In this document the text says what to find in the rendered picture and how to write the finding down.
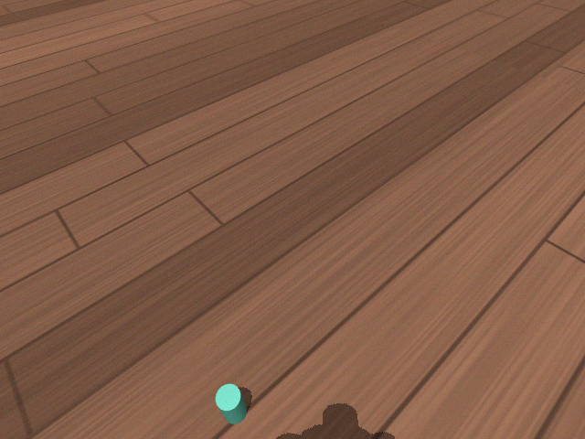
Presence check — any can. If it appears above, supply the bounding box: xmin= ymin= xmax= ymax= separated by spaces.
xmin=216 ymin=384 xmax=247 ymax=424

